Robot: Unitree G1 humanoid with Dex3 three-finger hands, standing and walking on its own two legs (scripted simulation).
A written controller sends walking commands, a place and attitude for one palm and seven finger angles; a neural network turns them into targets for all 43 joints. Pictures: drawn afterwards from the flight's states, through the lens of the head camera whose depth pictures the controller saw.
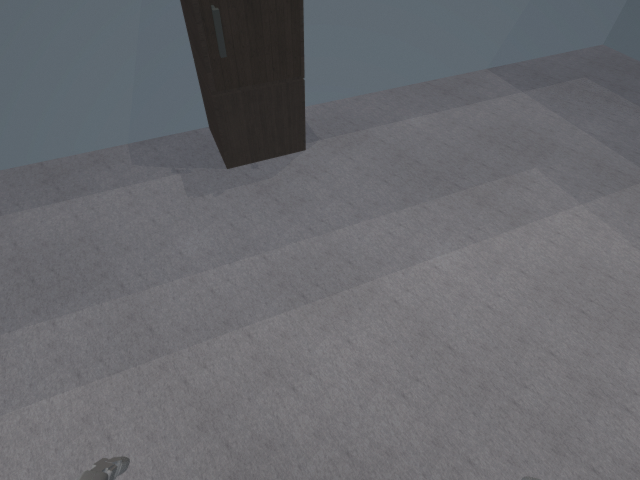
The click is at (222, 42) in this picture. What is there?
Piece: cupboard door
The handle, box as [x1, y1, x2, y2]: [211, 5, 226, 57]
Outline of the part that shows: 211,5 220,56 223,57 226,56 219,11 217,8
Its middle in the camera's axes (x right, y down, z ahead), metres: -0.39 -0.78 +1.45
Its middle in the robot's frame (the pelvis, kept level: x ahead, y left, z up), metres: +1.58 +0.47 -0.10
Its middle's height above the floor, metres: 0.67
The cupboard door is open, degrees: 0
